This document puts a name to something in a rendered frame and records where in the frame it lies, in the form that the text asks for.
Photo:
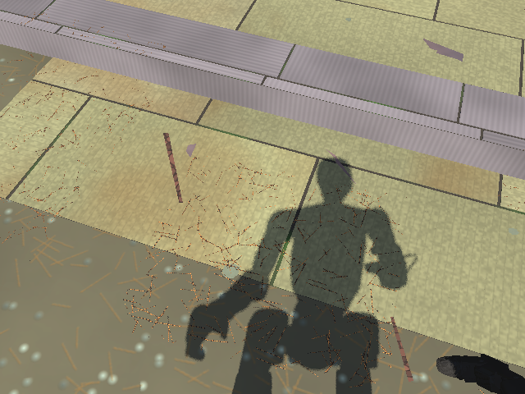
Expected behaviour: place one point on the robot right hand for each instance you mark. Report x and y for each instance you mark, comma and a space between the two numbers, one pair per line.
487, 372

